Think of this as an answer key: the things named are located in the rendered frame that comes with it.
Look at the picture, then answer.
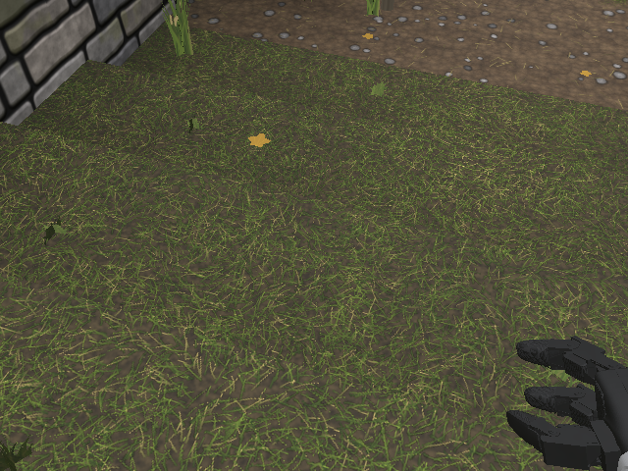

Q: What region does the right robot hand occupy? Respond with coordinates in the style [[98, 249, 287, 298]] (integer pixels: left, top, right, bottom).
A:
[[506, 336, 628, 471]]

